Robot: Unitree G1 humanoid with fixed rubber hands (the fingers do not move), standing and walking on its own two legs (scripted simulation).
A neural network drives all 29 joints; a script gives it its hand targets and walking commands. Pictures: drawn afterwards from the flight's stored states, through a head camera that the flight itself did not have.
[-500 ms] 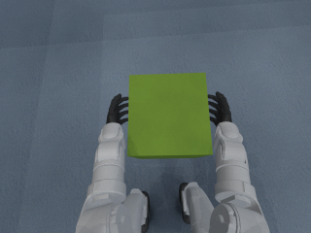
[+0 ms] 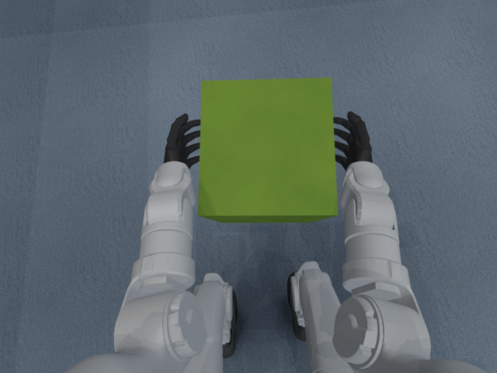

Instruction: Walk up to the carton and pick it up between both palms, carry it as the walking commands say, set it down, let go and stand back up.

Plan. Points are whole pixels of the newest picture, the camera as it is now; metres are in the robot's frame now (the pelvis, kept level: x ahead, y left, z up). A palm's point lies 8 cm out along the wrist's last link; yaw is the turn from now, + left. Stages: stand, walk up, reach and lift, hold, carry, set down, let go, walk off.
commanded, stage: set down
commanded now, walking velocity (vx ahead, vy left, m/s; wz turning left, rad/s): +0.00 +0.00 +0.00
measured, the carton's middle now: (266, 164) +0.44 -0.03 -0.14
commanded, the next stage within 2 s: none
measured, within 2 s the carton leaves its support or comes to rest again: neither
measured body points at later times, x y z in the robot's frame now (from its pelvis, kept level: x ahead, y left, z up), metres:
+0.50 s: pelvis -0.01 +0.01 -0.07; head +0.24 -0.01 +0.30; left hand +0.47 +0.11 -0.15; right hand +0.45 -0.18 -0.15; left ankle +0.05 +0.13 -0.60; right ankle +0.09 -0.12 -0.60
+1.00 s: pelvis -0.02 +0.00 -0.14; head +0.28 -0.01 +0.20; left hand +0.50 +0.11 -0.24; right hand +0.47 -0.18 -0.24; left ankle +0.05 +0.13 -0.60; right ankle +0.09 -0.12 -0.60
